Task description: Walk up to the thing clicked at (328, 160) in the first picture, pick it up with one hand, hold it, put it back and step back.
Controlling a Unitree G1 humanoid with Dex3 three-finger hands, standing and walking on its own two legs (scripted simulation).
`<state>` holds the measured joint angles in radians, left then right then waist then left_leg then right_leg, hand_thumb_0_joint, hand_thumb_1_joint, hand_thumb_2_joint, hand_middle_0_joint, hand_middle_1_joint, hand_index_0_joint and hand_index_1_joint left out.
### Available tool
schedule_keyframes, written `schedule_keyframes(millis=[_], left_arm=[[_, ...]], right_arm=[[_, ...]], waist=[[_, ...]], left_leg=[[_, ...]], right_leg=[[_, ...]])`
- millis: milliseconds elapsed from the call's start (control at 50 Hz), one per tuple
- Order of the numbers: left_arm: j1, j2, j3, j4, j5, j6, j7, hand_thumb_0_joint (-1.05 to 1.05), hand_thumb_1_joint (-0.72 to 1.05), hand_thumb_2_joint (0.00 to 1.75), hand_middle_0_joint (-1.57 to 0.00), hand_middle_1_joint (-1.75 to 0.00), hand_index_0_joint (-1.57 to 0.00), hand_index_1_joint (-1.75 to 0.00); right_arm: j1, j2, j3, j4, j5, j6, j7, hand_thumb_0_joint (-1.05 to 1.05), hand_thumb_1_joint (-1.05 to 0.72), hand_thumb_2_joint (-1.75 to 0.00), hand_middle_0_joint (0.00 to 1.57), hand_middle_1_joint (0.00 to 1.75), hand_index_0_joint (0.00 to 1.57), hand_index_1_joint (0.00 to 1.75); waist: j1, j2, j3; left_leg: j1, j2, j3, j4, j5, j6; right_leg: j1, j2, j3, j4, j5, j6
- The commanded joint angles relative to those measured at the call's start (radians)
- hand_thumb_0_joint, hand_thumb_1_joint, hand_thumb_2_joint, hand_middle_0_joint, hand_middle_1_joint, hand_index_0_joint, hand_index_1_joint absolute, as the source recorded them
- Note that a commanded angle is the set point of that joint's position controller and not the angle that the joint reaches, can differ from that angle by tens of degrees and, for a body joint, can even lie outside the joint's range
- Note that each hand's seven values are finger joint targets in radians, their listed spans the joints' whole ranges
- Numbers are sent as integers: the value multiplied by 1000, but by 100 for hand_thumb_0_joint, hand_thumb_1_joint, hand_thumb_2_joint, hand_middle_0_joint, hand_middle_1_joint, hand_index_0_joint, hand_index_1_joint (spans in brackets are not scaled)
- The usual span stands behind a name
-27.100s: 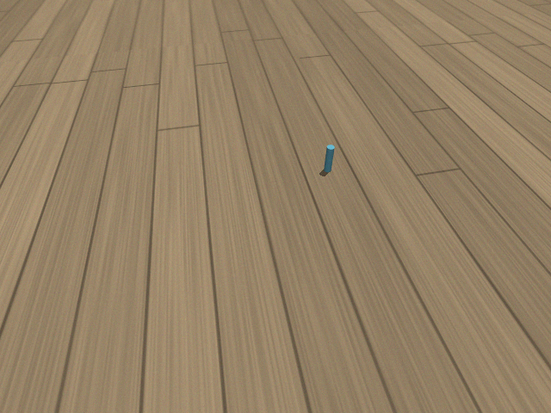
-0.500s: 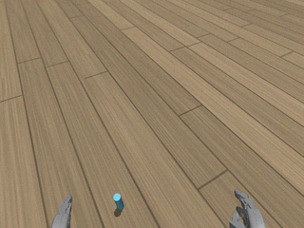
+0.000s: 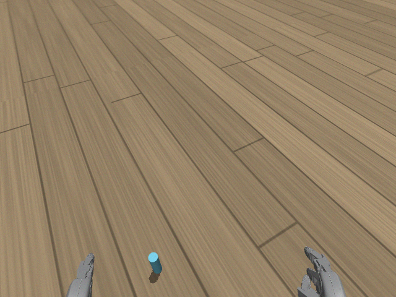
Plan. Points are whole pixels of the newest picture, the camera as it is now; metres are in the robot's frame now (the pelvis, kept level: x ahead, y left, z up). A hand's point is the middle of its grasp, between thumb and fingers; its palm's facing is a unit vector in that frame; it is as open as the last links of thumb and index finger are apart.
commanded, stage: home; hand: left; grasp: from the side
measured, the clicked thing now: (155, 263) +0.42 +0.20 -0.64
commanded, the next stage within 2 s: stand in 0.38 s
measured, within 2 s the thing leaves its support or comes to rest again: neither
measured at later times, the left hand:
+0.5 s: hand out of the picture +0.17 +0.18 -0.05, palm faces +0.10 -0.96 -0.27, open 17.5 cm
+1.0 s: hand out of the picture +0.13 +0.23 -0.11, palm faces -0.03 -0.94 -0.34, open 8.3 cm
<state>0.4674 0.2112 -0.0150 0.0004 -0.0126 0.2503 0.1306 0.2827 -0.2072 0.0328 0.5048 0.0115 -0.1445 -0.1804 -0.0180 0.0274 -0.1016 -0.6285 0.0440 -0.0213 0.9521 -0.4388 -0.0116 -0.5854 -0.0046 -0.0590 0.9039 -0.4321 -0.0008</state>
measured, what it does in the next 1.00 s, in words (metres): stands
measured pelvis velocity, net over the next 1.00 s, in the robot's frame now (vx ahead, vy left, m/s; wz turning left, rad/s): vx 0.00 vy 0.00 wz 0.00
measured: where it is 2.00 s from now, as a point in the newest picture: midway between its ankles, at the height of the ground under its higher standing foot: outside the picture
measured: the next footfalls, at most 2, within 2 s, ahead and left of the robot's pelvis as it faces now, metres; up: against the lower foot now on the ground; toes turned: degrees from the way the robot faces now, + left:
none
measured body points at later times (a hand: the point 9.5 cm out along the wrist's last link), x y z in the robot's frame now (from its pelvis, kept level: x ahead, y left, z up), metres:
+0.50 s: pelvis +0.00 +0.00 +0.00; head +0.02 +0.01 +0.45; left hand +0.16 +0.23 -0.03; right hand +0.17 -0.24 -0.07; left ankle +0.03 +0.12 -0.69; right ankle +0.02 -0.12 -0.69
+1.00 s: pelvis +0.00 +0.00 +0.02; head +0.02 +0.01 +0.47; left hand +0.13 +0.28 -0.08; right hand +0.13 -0.28 -0.09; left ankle +0.03 +0.12 -0.69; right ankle +0.02 -0.12 -0.69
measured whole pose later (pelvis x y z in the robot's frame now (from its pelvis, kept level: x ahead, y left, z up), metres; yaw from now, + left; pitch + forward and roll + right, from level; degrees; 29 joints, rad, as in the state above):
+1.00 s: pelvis +0.00 +0.00 +0.02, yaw +0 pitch +1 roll +0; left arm 0.26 0.32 0.01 0.65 0.05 0.02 0.02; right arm 0.19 -0.30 -0.02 0.82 -0.05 -0.02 -0.01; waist 0.01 -0.03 0.01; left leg -0.41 0.01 0.01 0.78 -0.37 0.00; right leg -0.40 -0.03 -0.03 0.79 -0.40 0.00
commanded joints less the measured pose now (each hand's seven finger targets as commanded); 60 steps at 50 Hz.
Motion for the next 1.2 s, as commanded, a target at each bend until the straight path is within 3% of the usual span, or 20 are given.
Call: schedule_keyframes(millis=[0,240,280,460,500,520,660,720,740,760,800,840,900,940,1020,1180], left_arm=[[-35,87,52,-181,11,-59,11,0,-57,4,-5,-5,-5,-5],[-20,88,55,-179,12,-55,13,0,-57,4,-5,-5,-5,-5],[-23,100,71,-190,11,-57,14,0,-56,5,-5,-6,-5,-6],[-48,86,51,-186,10,-58,13,0,-56,5,-5,-6,-5,-6],[-47,89,52,-182,11,-58,12,0,-40,21,-20,-22,-20,-22],[-34,92,62,-186,11,-59,15,0,-32,29,-20,-30,-20,-30],[-43,86,49,-183,11,-58,10,0,24,85,-20,-30,-20,-30],[-38,96,61,-182,11,-58,15,0,48,90,-20,-30,-20,-30],[-200,228,106,169,105,-164,-35,0,56,90,-20,-30,-20,-30],[-166,237,113,275,115,-205,-61,0,64,90,-20,-30,-20,-30],[-185,251,101,330,106,-247,-84,0,80,90,-20,-30,-20,-30],[-217,253,90,397,80,-271,-101,0,90,90,-20,-30,-20,-30],[-224,260,88,512,61,-286,-105,0,90,90,-20,-30,-20,-30],[-264,269,89,577,59,-293,-102,0,90,90,-20,-30,-20,-30],[-281,269,84,680,53,-296,-97,0,90,90,-20,-30,-20,-30],[-289,280,72,863,42,-284,-97,0,90,90,-20,-30,-20,-30]], right_arm=[[-68,-121,-55,-154,-7,-58,-14,0,-90,-90,20,30,20,30],[-63,-120,-56,-153,-6,-61,-19,0,-90,-90,20,30,20,30],[-69,-118,-54,-156,-7,-58,-19,0,-90,-90,20,30,20,30],[-70,-119,-54,-148,-7,-59,-14,0,-90,-90,20,30,20,30],[-70,-120,-54,-149,-6,-60,-14,0,-90,-90,20,30,20,30],[-67,-120,-56,-151,-7,-61,-15,0,-90,-90,20,30,20,30],[-66,-122,-56,-152,-7,-59,-16,0,-90,-90,20,30,20,30],[-70,-117,-54,-149,-7,-59,-14,0,-90,-90,20,30,20,30],[-124,-259,-95,70,-122,16,46,0,-90,-90,20,30,20,30],[-101,-251,-102,107,-132,48,81,0,-90,-90,20,30,20,30],[-120,-236,-104,116,-113,75,111,0,-90,-90,20,30,20,30],[-111,-226,-99,142,-81,76,141,0,-90,-90,20,30,20,30],[-127,-236,-111,191,-61,80,160,0,-90,-90,20,30,20,30],[-126,-234,-109,227,-63,85,164,0,-90,-90,20,30,20,30],[-144,-248,-110,283,-62,97,164,0,-90,-90,20,30,20,30],[-135,-279,-98,402,-52,109,159,0,-90,-90,20,30,20,30]], waist=[[-3,11,-77],[-4,-6,-93],[3,-8,-101],[-3,21,-69],[-6,15,-67],[4,15,-91],[-8,0,-94],[5,15,-87],[35,-52,39],[37,-81,-21],[21,-104,6],[25,-48,-18],[34,-36,-23],[22,-38,-18],[32,-7,27],[33,10,81]], left_leg=[[80,-31,12,-171,117,17],[86,-33,17,-161,134,20],[81,-35,19,-157,136,21],[85,-28,8,-177,127,15],[83,-28,8,-177,113,17],[88,-29,11,-172,132,16],[90,-31,16,-164,137,20],[81,-33,14,-166,140,18],[141,12,-54,-209,299,54],[168,10,-24,-191,302,75],[174,-9,-28,-209,207,81],[232,-10,-30,-241,172,83],[287,-6,-34,-271,218,73],[310,-2,-35,-297,255,64],[327,17,-64,-372,284,67],[381,48,-93,-537,259,53]], right_leg=[[37,26,-5,-153,107,-9],[40,23,-2,-158,126,-6],[52,21,1,-163,129,-6],[33,26,-9,-150,115,-10],[29,26,-7,-155,102,-10],[43,25,-6,-153,118,-10],[35,23,-1,-157,126,-7],[44,21,-4,-153,127,-8],[162,-61,90,-169,205,-60],[193,-81,118,-179,239,-81],[161,-96,162,-242,172,-94],[190,-104,163,-254,133,-79],[214,-103,148,-285,220,-66],[240,-111,156,-297,264,-60],[282,-97,123,-331,281,-43],[379,-98,118,-450,245,-32]])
